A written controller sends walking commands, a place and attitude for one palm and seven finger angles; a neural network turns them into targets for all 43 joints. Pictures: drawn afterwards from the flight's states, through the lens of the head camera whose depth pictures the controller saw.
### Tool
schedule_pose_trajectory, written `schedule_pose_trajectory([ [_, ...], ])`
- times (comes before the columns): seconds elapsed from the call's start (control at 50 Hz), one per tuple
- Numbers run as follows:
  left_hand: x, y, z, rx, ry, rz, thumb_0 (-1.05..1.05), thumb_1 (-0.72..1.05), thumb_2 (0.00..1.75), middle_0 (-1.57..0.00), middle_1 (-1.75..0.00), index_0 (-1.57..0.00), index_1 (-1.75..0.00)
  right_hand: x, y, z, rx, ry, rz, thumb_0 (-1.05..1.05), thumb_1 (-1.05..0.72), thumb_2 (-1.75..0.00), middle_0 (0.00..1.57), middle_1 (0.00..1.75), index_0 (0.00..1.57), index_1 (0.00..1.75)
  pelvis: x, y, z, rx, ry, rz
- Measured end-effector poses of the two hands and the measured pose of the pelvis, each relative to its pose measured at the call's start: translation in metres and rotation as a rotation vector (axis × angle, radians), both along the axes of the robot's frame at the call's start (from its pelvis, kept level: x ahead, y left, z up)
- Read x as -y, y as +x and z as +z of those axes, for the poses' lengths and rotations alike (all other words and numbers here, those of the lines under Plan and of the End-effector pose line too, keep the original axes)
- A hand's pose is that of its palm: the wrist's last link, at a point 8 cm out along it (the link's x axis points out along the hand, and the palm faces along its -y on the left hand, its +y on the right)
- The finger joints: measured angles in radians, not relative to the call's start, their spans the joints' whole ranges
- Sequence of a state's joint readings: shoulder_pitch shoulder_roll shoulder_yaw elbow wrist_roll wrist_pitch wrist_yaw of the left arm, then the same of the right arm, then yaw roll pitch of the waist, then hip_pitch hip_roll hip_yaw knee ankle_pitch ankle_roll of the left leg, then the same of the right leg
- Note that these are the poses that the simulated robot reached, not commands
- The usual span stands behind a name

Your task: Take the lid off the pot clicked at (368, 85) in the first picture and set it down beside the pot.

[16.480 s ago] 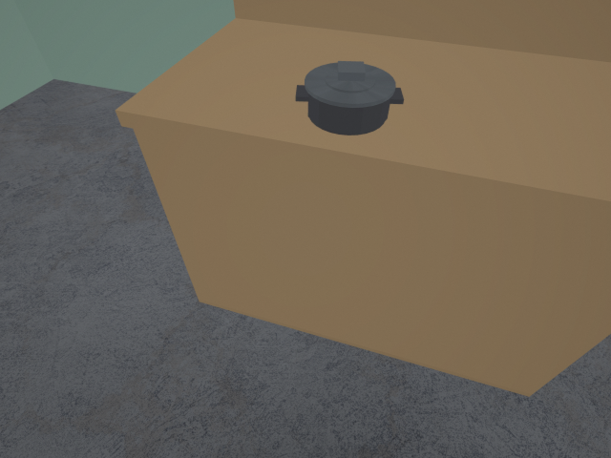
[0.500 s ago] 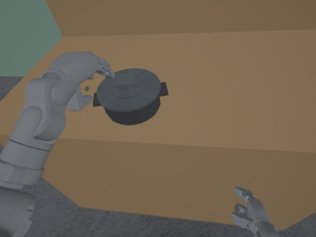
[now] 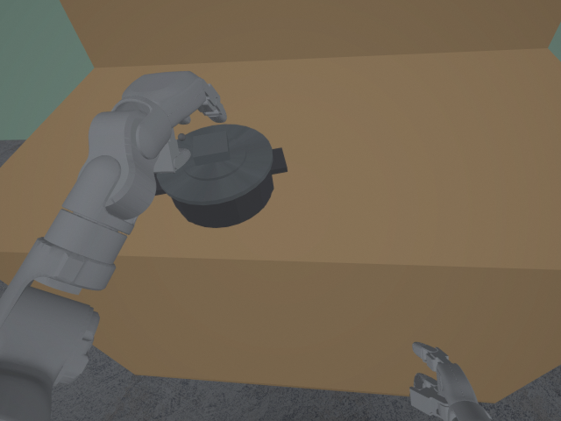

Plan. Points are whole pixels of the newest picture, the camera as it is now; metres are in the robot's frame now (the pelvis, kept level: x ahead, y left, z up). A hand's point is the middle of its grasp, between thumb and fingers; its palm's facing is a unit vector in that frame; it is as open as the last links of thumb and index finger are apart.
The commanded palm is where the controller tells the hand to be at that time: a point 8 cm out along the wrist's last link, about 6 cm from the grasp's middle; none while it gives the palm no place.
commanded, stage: move the open hand above the knob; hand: left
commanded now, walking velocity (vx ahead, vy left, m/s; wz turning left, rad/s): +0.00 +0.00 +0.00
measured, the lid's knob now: (211, 147) +0.47 +0.13 +0.16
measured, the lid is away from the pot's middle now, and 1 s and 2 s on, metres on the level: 0.00 0.00 0.00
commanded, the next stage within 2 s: lower the open fingers around the knob in 1.16 s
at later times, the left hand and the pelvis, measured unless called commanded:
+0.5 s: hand (204, 116) +0.45 +0.12 +0.22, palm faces -0.16 -0.06 -0.98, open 9.9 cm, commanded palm +0.41 +0.14 +0.29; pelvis +0.01 +0.00 +0.00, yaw -1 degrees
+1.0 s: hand (194, 121) +0.43 +0.13 +0.23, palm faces -0.13 -0.05 -0.99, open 9.9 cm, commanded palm +0.40 +0.14 +0.29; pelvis +0.00 +0.00 +0.00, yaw +0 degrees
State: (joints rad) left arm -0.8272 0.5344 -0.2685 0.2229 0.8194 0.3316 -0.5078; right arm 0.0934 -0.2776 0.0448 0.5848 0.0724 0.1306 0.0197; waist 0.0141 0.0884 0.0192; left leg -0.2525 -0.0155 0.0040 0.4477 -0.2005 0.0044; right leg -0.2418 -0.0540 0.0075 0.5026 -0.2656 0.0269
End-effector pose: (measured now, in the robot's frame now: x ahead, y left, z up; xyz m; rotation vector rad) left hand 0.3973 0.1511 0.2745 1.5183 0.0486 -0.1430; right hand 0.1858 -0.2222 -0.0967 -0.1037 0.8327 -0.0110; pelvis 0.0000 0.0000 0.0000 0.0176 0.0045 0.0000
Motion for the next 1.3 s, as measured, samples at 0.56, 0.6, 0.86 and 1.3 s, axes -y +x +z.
schedule_pose_trajectory([
  [0.56,0.021,0.036,0.007,-0.038,-0.016,0.01,0.0,-0.37,1.69,-0.89,-0.08,-0.89,-0.09,0.021,-0.029,-0.007,-0.06,-0.013,-0.087,0.01,-0.91,-0.89,0.19,0.3,0.2,0.3,0.002,0.009,0.001,-0.016,0.001,-0.015],
  [0.6,0.019,0.033,0.007,-0.03,-0.012,0.007,0.0,-0.37,1.69,-0.89,-0.08,-0.89,-0.09,0.019,-0.027,-0.006,-0.053,-0.01,-0.085,0.01,-0.91,-0.89,0.19,0.3,0.2,0.3,0.001,0.009,0.001,-0.015,0.001,-0.017],
  [0.86,0.015,0.018,0.005,-0.017,-0.007,0.0,0.0,-0.37,1.69,-0.89,-0.08,-0.89,-0.09,0.003,-0.005,0.001,-0.012,0.0,-0.027,0.01,-0.91,-0.89,0.19,0.3,0.2,0.3,-0.002,0.003,0.0,-0.008,-0.001,0.001],
  [1.3,0.022,0.014,0.009,-0.01,-0.004,-0.003,0.0,-0.37,1.69,-0.89,-0.08,-0.89,-0.09,0.007,-0.011,-0.003,-0.022,0.001,-0.033,0.01,-0.91,-0.89,0.19,0.3,0.2,0.3,0.001,0.001,0.0,-0.001,0.001,-0.001],
])
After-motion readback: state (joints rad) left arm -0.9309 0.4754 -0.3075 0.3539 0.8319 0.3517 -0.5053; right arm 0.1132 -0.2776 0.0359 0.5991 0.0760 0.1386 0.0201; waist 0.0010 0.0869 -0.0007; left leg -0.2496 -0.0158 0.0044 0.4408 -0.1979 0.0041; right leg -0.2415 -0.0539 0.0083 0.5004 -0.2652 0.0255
